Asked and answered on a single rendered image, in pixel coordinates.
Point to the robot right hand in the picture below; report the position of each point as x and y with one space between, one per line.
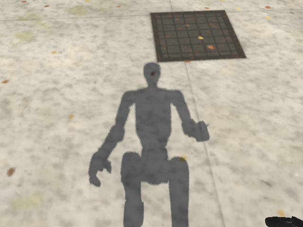
283 222

